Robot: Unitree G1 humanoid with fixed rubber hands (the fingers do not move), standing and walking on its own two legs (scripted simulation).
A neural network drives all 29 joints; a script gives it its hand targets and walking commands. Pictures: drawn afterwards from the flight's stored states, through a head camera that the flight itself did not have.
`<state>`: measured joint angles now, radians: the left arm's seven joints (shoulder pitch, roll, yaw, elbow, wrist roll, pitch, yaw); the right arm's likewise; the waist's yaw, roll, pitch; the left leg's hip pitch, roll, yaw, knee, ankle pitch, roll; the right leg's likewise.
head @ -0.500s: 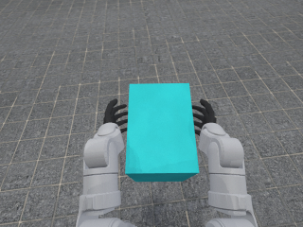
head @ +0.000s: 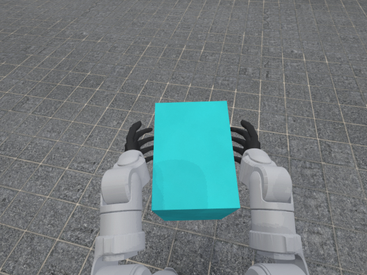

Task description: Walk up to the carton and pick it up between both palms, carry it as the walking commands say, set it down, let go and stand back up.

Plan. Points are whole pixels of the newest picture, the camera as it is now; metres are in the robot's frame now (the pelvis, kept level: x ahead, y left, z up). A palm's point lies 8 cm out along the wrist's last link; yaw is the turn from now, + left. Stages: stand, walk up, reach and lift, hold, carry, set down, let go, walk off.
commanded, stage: carry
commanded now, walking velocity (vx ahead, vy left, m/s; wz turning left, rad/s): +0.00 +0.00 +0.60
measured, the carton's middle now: (191, 168) +0.35 +0.01 +0.03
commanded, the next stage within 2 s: none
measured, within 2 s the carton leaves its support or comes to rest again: neither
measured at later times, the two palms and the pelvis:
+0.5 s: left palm (35, 223) +0.20 +0.28 +0.09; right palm (164, 176) +0.29 +0.06 +0.09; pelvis -0.07 +0.04 +0.00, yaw +19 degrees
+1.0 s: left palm out of the picture +0.05 +0.33 +0.09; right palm (111, 223) +0.20 +0.14 +0.11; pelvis -0.15 +0.03 +0.00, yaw +38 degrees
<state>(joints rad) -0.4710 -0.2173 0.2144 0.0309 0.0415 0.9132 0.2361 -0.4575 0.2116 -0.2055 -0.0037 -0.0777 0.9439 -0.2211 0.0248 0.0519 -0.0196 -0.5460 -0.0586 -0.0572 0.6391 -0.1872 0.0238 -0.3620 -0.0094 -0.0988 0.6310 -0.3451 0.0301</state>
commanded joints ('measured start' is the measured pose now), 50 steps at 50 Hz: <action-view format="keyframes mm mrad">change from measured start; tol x32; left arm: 1 -519 -754 -572 -81 -155 5 -37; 50 -632 -780 -561 9 -129 20 -14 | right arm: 1 -559 737 582 -89 166 -13 14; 50 -603 737 510 77 171 2 25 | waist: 1 -20 -305 -389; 12 -3 -269 -440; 15 -53 247 -498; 32 -25 79 -493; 35 -21 -328 -390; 50 -50 138 -446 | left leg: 1 -137 45 75 367 -318 -68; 12 164 32 252 -98 -124 -67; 16 698 430 -292 -92 1129 160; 22 480 277 -129 -131 442 108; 32 300 211 -224 -158 178 40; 36 -135 72 87 394 -341 -70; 45 167 30 243 -78 -138 -61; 50 635 403 -252 -87 989 138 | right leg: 1 339 -470 355 -250 579 -176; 12 336 -333 -53 2 649 -62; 16 -310 -127 -14 410 -344 123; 34 314 -379 344 -264 238 -97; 45 324 -335 -47 -25 644 -78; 50 -298 -132 21 415 -322 106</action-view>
